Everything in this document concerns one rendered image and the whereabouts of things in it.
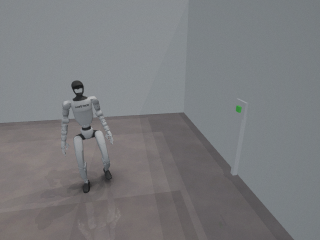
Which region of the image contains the left robot hand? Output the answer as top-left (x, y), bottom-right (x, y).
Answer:
top-left (105, 130), bottom-right (114, 144)

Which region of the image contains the right robot hand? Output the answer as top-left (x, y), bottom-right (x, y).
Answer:
top-left (61, 141), bottom-right (70, 156)

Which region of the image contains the button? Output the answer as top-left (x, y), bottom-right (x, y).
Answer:
top-left (236, 105), bottom-right (242, 113)

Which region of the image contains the robot right thigh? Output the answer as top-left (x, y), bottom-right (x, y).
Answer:
top-left (73, 133), bottom-right (87, 169)

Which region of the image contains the right robot forearm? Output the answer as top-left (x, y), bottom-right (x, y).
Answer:
top-left (61, 118), bottom-right (68, 141)

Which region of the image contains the panel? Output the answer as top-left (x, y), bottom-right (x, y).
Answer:
top-left (230, 98), bottom-right (249, 176)

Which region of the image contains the robot left upper arm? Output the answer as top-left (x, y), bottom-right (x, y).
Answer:
top-left (89, 96), bottom-right (103, 117)

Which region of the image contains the robot right upper arm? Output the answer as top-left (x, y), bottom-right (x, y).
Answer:
top-left (62, 100), bottom-right (71, 124)

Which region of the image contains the left robot forearm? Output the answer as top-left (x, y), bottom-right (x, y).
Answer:
top-left (99, 111), bottom-right (110, 132)

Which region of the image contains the robot right foot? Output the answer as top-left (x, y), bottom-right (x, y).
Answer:
top-left (83, 180), bottom-right (90, 193)

